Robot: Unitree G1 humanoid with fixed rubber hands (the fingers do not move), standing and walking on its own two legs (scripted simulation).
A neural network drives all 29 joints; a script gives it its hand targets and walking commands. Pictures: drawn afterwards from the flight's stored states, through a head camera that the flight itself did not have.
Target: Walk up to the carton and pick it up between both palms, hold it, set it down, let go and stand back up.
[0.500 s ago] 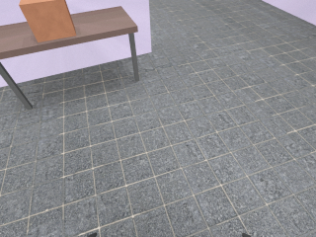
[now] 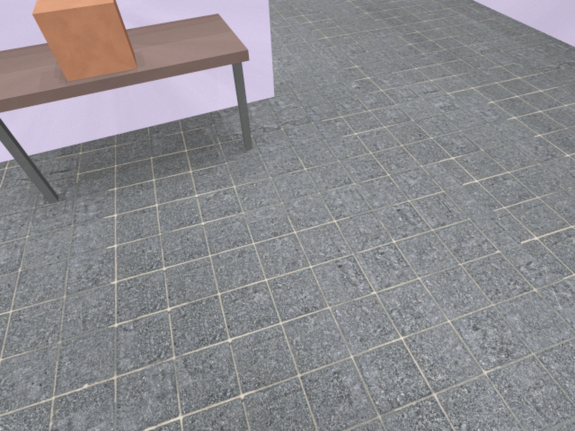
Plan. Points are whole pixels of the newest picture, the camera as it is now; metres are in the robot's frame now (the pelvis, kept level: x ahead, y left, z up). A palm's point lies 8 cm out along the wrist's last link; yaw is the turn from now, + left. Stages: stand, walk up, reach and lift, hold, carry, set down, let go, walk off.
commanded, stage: stand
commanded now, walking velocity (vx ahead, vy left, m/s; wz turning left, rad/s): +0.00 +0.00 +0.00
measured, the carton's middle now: (89, 36) +1.55 +0.85 -0.07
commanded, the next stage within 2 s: walk up in 0.42 s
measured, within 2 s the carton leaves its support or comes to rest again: neither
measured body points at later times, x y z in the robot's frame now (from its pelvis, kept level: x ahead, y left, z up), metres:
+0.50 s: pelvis +0.00 +0.00 +0.01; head +0.01 -0.01 +0.46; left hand +0.00 +0.21 -0.15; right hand +0.00 -0.22 -0.15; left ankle -0.01 +0.12 -0.73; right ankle +0.00 -0.12 -0.73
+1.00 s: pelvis +0.08 +0.10 -0.02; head +0.05 +0.13 +0.43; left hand +0.03 +0.37 -0.18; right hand +0.19 -0.17 -0.13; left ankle +0.13 +0.27 -0.73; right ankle +0.00 -0.11 -0.73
